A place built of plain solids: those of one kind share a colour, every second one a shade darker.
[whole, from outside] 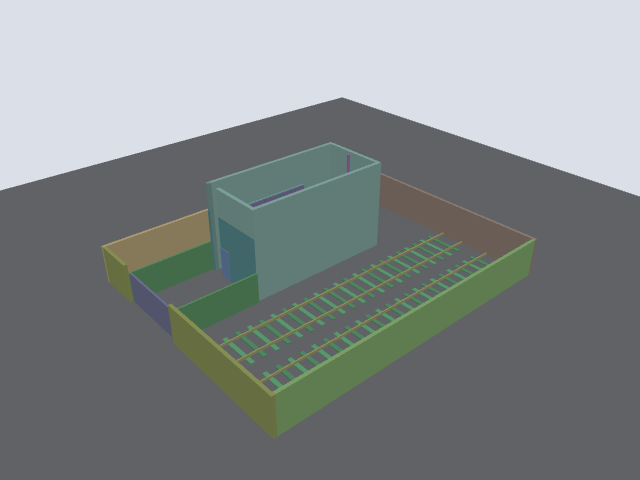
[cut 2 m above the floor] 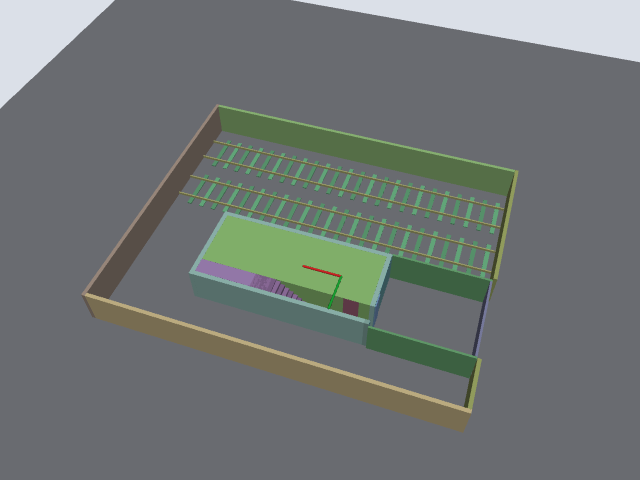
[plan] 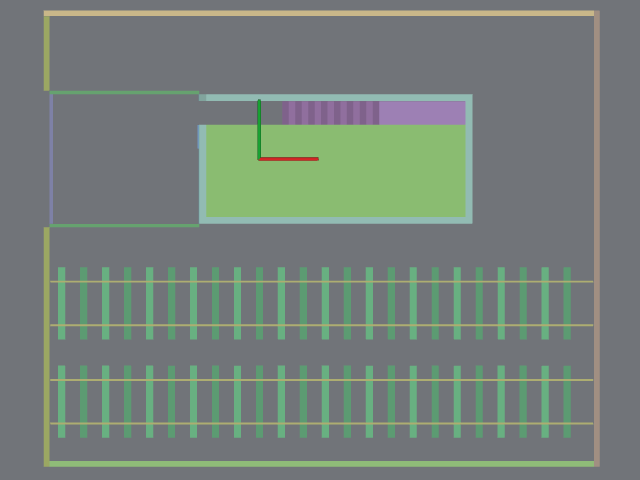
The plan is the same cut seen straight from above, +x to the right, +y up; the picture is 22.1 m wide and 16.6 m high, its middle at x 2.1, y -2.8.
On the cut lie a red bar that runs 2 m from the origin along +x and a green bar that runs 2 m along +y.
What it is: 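A railway signal box with its stair inside, its base rendered, brick-red without and limewashed within; 9.0 x 4.0 m within the walls, the operating floor 3.08 m up, 2.6 m high; one straight flight of 16 risers of 0.193 m on goings of 0.223 m, 0.81 m clear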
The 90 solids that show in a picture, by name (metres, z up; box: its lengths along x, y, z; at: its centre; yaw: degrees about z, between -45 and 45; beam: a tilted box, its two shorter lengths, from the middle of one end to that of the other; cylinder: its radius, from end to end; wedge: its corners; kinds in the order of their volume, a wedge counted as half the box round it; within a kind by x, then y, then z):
{
 "upper_front_1": {"box": [8.97, 3.19, 3.13], "at": [2.65, -0.41, 1.51]},
 "wall_1": {"box": [0.24, 3.43, 5.75], "at": [-1.95, -0.53, 2.83]},
 "wall_2": {"box": [0.24, 0.24, 5.75], "at": [-1.95, 2.12, 2.83]},
 "wall_3": {"box": [8.97, 0.24, 5.75], "at": [2.65, -2.12, 2.83]},
 "wall_4": {"box": [8.97, 0.24, 5.75], "at": [2.65, 2.12, 2.83]},
 "wall_5": {"box": [0.24, 4.49, 5.75], "at": [7.25, 0.0, 2.83]},
 "bound_back_1": {"box": [19.03, 0.2, 2.45], "at": [2.06, 5.04, 1.18]},
 "bound_line_1": {"box": [18.83, 0.2, 2.45], "at": [2.16, -10.54, 1.18]},
 "bound_end_1": {"box": [0.2, 15.79, 2.45], "at": [11.67, -2.75, 1.18]},
 "upper_head_1": {"box": [2.99, 0.81, 3.13], "at": [5.64, 1.59, 1.51]},
 "bound_near_1": {"box": [0.2, 8.28, 2.45], "at": [-7.35, -6.5, 1.18]},
 "bound_near_2": {"box": [0.2, 2.58, 2.45], "at": [-7.35, 3.65, 1.18]},
 "step_1": {"box": [0.23, 0.81, 0.24], "at": [0.91, 1.59, 0.07]},
 "step_2": {"box": [0.23, 0.81, 0.43], "at": [1.13, 1.59, 0.17]},
 "step_3": {"box": [0.23, 0.81, 0.63], "at": [1.36, 1.59, 0.26]},
 "step_4": {"box": [0.23, 0.81, 0.82], "at": [1.58, 1.59, 0.36]},
 "step_5": {"box": [0.23, 0.81, 1.01], "at": [1.8, 1.59, 0.46]},
 "step_6": {"box": [0.23, 0.81, 1.21], "at": [2.03, 1.59, 0.55]},
 "step_7": {"box": [0.23, 0.81, 1.4], "at": [2.25, 1.59, 0.65]},
 "step_8": {"box": [0.23, 0.81, 1.59], "at": [2.47, 1.59, 0.74]},
 "step_9": {"box": [0.23, 0.81, 1.78], "at": [2.7, 1.59, 0.84]},
 "step_10": {"box": [0.23, 0.81, 1.98], "at": [2.92, 1.59, 0.94]},
 "step_11": {"box": [0.23, 0.81, 2.17], "at": [3.14, 1.59, 1.03]},
 "step_12": {"box": [0.23, 0.81, 2.36], "at": [3.36, 1.59, 1.13]},
 "step_13": {"box": [0.23, 0.81, 2.55], "at": [3.59, 1.59, 1.23]},
 "step_14": {"box": [0.23, 0.81, 2.75], "at": [3.81, 1.59, 1.32]},
 "step_15": {"box": [0.22, 0.81, 2.75], "at": [4.03, 1.59, 1.32]},
 "step_16": {"box": [0.23, 0.81, 2.94], "at": [4.03, 1.59, 1.42]},
 "sleeper_1": {"box": [0.25, 2.5, 0.11], "at": [-6.83, -8.39, 0.01]},
 "sleeper_2": {"box": [0.25, 2.5, 0.11], "at": [-6.83, -4.99, 0.01]},
 "sleeper_3": {"box": [0.25, 2.5, 0.11], "at": [-6.07, -8.39, 0.01]},
 "sleeper_4": {"box": [0.25, 2.5, 0.11], "at": [-6.07, -4.99, 0.01]},
 "sleeper_5": {"box": [0.25, 2.5, 0.11], "at": [-5.31, -8.39, 0.01]},
 "sleeper_6": {"box": [0.25, 2.5, 0.11], "at": [-5.31, -4.99, 0.01]},
 "sleeper_7": {"box": [0.25, 2.5, 0.11], "at": [-4.55, -8.39, 0.01]},
 "sleeper_8": {"box": [0.25, 2.5, 0.11], "at": [-4.55, -4.99, 0.01]},
 "sleeper_9": {"box": [0.25, 2.5, 0.11], "at": [-3.79, -8.39, 0.01]},
 "sleeper_10": {"box": [0.25, 2.5, 0.11], "at": [-3.79, -4.99, 0.01]},
 "sleeper_11": {"box": [0.25, 2.5, 0.11], "at": [-3.03, -8.39, 0.01]},
 "sleeper_12": {"box": [0.25, 2.5, 0.11], "at": [-3.03, -4.99, 0.01]},
 "sleeper_13": {"box": [0.25, 2.5, 0.11], "at": [-2.27, -8.39, 0.01]},
 "sleeper_14": {"box": [0.25, 2.5, 0.11], "at": [-2.27, -4.99, 0.01]},
 "sleeper_15": {"box": [0.25, 2.5, 0.11], "at": [-1.51, -8.39, 0.01]},
 "sleeper_16": {"box": [0.25, 2.5, 0.11], "at": [-1.51, -4.99, 0.01]},
 "sleeper_17": {"box": [0.25, 2.5, 0.11], "at": [-0.75, -8.39, 0.01]},
 "sleeper_18": {"box": [0.25, 2.5, 0.11], "at": [-0.75, -4.99, 0.01]},
 "sleeper_19": {"box": [0.25, 2.5, 0.11], "at": [0.01, -8.39, 0.01]},
 "sleeper_20": {"box": [0.25, 2.5, 0.11], "at": [0.01, -4.99, 0.01]},
 "sleeper_21": {"box": [0.25, 2.5, 0.11], "at": [0.77, -8.39, 0.01]},
 "sleeper_22": {"box": [0.25, 2.5, 0.11], "at": [0.77, -4.99, 0.01]},
 "sleeper_23": {"box": [0.25, 2.5, 0.11], "at": [1.53, -8.39, 0.01]},
 "sleeper_24": {"box": [0.25, 2.5, 0.11], "at": [1.53, -4.99, 0.01]},
 "sleeper_25": {"box": [0.25, 2.5, 0.11], "at": [2.29, -8.39, 0.01]},
 "sleeper_26": {"box": [0.25, 2.5, 0.11], "at": [2.29, -4.99, 0.01]},
 "sleeper_27": {"box": [0.25, 2.5, 0.11], "at": [3.05, -8.39, 0.01]},
 "sleeper_28": {"box": [0.25, 2.5, 0.11], "at": [3.05, -4.99, 0.01]},
 "sleeper_29": {"box": [0.25, 2.5, 0.11], "at": [3.81, -8.39, 0.01]},
 "sleeper_30": {"box": [0.25, 2.5, 0.11], "at": [3.81, -4.99, 0.01]},
 "sleeper_31": {"box": [0.25, 2.5, 0.11], "at": [4.57, -8.39, 0.01]},
 "sleeper_32": {"box": [0.25, 2.5, 0.11], "at": [4.57, -4.99, 0.01]},
 "sleeper_33": {"box": [0.25, 2.5, 0.11], "at": [5.33, -8.39, 0.01]},
 "sleeper_34": {"box": [0.25, 2.5, 0.11], "at": [5.33, -4.99, 0.01]},
 "sleeper_35": {"box": [0.25, 2.5, 0.11], "at": [6.09, -8.39, 0.01]},
 "sleeper_36": {"box": [0.25, 2.5, 0.11], "at": [6.09, -4.99, 0.01]},
 "sleeper_37": {"box": [0.25, 2.5, 0.11], "at": [6.85, -8.39, 0.01]},
 "sleeper_38": {"box": [0.25, 2.5, 0.11], "at": [6.85, -4.99, 0.01]},
 "sleeper_39": {"box": [0.25, 2.5, 0.11], "at": [7.61, -8.39, 0.01]},
 "sleeper_40": {"box": [0.25, 2.5, 0.11], "at": [7.61, -4.99, 0.01]},
 "sleeper_41": {"box": [0.25, 2.5, 0.11], "at": [8.37, -8.39, 0.01]},
 "sleeper_42": {"box": [0.25, 2.5, 0.11], "at": [8.37, -4.99, 0.01]},
 "sleeper_43": {"box": [0.25, 2.5, 0.11], "at": [9.13, -8.39, 0.01]},
 "sleeper_44": {"box": [0.25, 2.5, 0.11], "at": [9.13, -4.99, 0.01]},
 "sleeper_45": {"box": [0.25, 2.5, 0.11], "at": [9.89, -8.39, 0.01]},
 "sleeper_46": {"box": [0.25, 2.5, 0.11], "at": [9.89, -4.99, 0.01]},
 "sleeper_47": {"box": [0.25, 2.5, 0.11], "at": [10.65, -8.39, 0.01]},
 "sleeper_48": {"box": [0.25, 2.5, 0.11], "at": [10.65, -4.99, 0.01]},
 "fence_1": {"box": [5.18, 0.12, 1.95], "at": [-4.66, -2.3, 0.93]},
 "fence_2": {"box": [5.18, 0.12, 1.95], "at": [-4.66, 2.3, 0.93]},
 "fence_end_1": {"box": [0.12, 4.49, 1.95], "at": [-7.19, 0.0, 0.93]},
 "rail_line_1": {"box": [18.79, 0.07, 0.15], "at": [2.16, -9.14, 0.14]},
 "rail_line_2": {"box": [18.79, 0.07, 0.15], "at": [2.16, -7.64, 0.14]},
 "rail_line_3": {"box": [18.79, 0.07, 0.15], "at": [2.16, -5.75, 0.14]},
 "rail_line_4": {"box": [18.79, 0.07, 0.15], "at": [2.16, -4.24, 0.14]},
 "skin_1": {"box": [0.02, 3.43, 4.03], "at": [-2.08, -0.53, 1.97]},
 "skin_2": {"box": [0.02, 0.24, 4.03], "at": [-2.08, 2.12, 1.97]},
 "rail_boarding_1": {"box": [5.94, 0.028, 1.03], "at": [1.14, 1.13, 3.55]},
 "door_leaf_1": {"box": [0.042, 0.81, 1.99], "at": [-2.12, 0.77, 1.01]},
 "locking_door_1": {"box": [0.8, 0.025, 2.03], "at": [-0.88, 1.18, 0.96]},
 "stove_flue_1": {"box": [0.13, 0.13, 1.76], "at": [6.76, -0.05, 4.82]},
 "rail_top_1": {"box": [5.98, 0.08, 0.06], "at": [1.16, 1.13, 4.09]}
}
